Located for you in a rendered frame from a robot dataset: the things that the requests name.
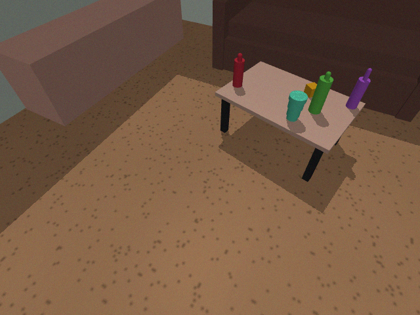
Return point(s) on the coffee table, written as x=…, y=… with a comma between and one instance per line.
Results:
x=265, y=94

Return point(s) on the sofa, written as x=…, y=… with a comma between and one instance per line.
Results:
x=308, y=38

